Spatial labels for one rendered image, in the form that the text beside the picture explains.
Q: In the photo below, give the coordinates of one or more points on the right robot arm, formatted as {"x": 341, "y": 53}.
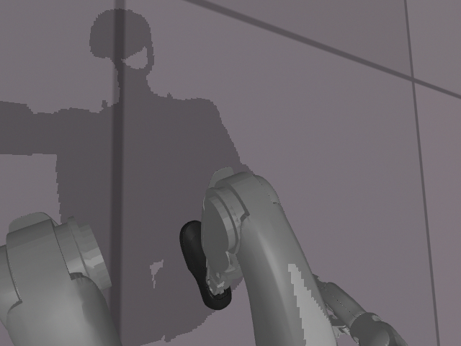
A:
{"x": 369, "y": 329}

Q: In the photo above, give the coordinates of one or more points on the right robot foot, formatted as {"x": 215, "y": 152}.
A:
{"x": 190, "y": 241}

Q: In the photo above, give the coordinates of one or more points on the right robot hand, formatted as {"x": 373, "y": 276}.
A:
{"x": 343, "y": 306}

